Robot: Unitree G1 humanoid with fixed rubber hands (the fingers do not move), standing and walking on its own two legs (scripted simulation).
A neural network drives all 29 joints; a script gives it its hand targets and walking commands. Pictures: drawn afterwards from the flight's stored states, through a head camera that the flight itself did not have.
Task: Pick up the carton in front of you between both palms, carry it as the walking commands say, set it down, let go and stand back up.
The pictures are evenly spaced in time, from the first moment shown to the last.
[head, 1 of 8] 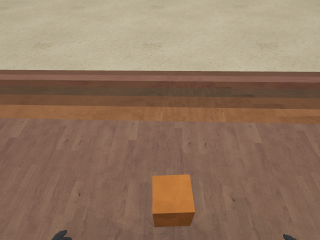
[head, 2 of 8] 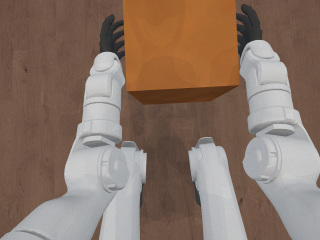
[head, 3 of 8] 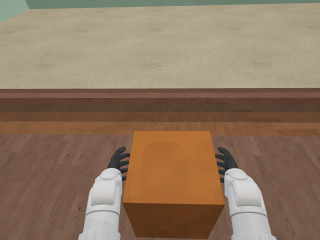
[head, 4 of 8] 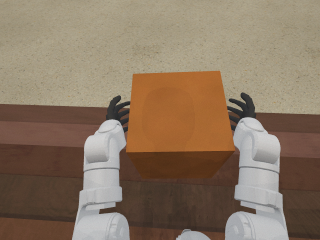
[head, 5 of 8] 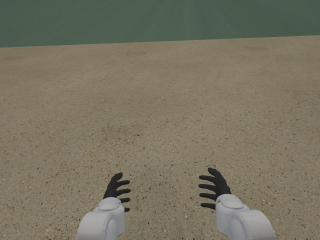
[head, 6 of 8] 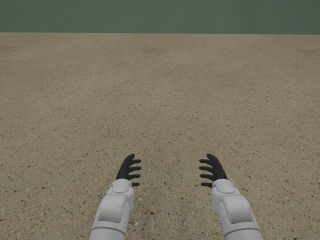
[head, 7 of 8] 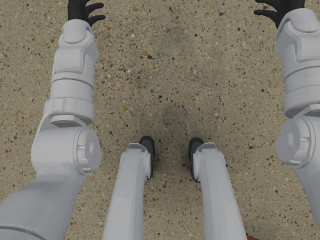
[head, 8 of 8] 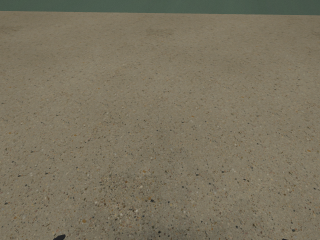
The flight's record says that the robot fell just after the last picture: no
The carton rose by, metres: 0.71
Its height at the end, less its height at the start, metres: -0.73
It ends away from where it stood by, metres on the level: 4.97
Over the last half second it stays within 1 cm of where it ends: yes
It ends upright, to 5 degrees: no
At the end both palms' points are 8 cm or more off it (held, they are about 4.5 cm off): yes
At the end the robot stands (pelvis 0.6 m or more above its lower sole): yes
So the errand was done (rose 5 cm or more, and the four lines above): no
